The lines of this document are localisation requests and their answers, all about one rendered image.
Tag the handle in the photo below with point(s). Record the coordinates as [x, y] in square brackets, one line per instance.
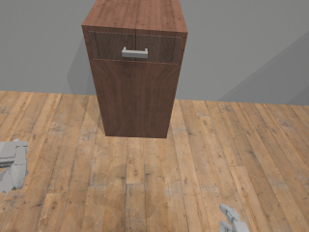
[135, 53]

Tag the right robot hand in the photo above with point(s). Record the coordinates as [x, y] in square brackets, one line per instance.
[233, 217]

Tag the cabinet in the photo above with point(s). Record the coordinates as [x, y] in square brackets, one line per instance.
[136, 98]

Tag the drawer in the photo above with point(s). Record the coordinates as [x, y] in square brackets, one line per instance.
[109, 46]

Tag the left robot hand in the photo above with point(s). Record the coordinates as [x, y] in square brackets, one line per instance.
[13, 159]

